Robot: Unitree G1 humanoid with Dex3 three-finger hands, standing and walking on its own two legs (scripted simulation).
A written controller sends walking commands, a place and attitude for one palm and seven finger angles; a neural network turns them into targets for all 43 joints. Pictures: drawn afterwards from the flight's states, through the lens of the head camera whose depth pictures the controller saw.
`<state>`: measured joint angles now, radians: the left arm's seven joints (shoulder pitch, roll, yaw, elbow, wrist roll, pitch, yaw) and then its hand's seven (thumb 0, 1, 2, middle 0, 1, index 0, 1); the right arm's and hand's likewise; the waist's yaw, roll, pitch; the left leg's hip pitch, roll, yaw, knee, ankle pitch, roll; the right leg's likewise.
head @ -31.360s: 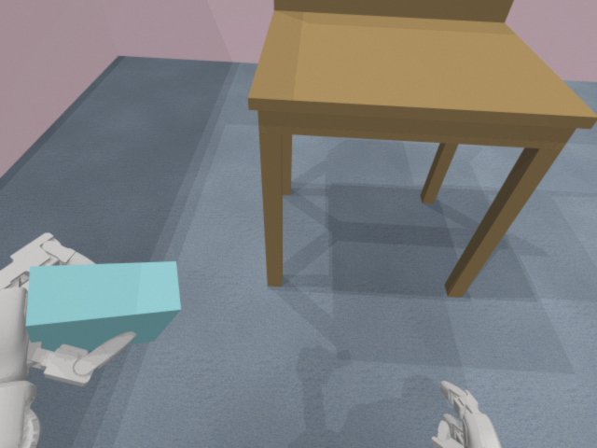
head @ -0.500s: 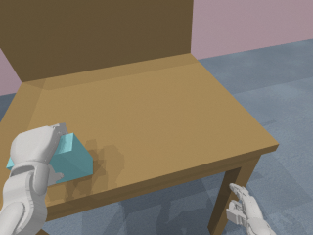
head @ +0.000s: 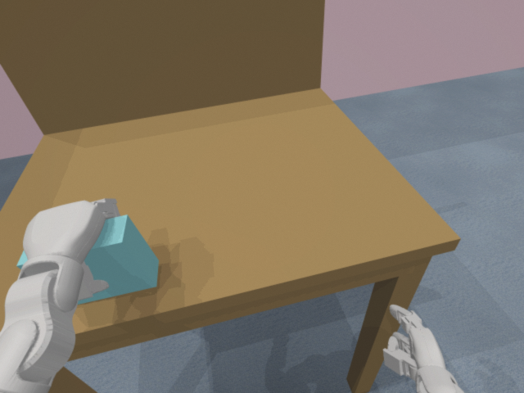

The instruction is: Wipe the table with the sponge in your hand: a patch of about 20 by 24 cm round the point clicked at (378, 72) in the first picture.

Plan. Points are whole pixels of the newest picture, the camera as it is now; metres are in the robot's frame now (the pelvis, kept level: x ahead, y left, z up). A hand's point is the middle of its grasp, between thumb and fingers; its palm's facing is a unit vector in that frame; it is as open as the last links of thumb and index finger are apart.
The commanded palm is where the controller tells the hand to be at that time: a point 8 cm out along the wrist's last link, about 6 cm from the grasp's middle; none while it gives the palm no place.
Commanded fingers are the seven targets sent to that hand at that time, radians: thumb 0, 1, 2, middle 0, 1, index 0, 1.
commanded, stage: lift the sponge slowly off the table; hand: left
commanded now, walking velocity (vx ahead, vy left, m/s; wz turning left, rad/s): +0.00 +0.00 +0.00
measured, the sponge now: (103, 269) +0.23 +0.29 +0.10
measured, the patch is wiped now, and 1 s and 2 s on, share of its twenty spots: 1.00 1.00 1.00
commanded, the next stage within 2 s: bring the sponge back beside the body in 1.38 s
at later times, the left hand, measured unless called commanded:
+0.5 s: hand (83, 233) +0.24 +0.30 +0.17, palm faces +0.11 -0.05 -0.99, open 9.5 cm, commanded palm +0.20 +0.30 +0.25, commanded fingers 0.00 0.10 1.30 -1.20 -1.60 -1.20 -1.60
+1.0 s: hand (71, 208) +0.25 +0.30 +0.21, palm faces +0.19 -0.05 -0.98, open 9.5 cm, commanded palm +0.20 +0.30 +0.29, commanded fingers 0.00 0.10 1.30 -1.20 -1.60 -1.20 -1.60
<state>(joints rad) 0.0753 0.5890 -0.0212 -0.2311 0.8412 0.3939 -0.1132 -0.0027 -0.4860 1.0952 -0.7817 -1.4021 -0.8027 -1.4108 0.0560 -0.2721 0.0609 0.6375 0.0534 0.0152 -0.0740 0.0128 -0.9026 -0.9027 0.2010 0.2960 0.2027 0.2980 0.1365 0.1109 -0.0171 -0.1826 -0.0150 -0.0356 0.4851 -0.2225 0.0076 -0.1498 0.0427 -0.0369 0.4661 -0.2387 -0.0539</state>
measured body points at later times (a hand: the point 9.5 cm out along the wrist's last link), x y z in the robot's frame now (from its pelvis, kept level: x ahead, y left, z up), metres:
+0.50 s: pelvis -0.01 +0.00 +0.00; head -0.05 -0.05 +0.45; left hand +0.23 +0.30 +0.22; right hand +0.25 -0.19 -0.06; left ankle +0.03 +0.12 -0.74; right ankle +0.01 -0.09 -0.74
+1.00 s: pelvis -0.02 +0.01 +0.00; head -0.05 -0.04 +0.45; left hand +0.24 +0.30 +0.26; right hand +0.24 -0.18 -0.06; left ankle +0.03 +0.12 -0.74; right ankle +0.01 -0.09 -0.74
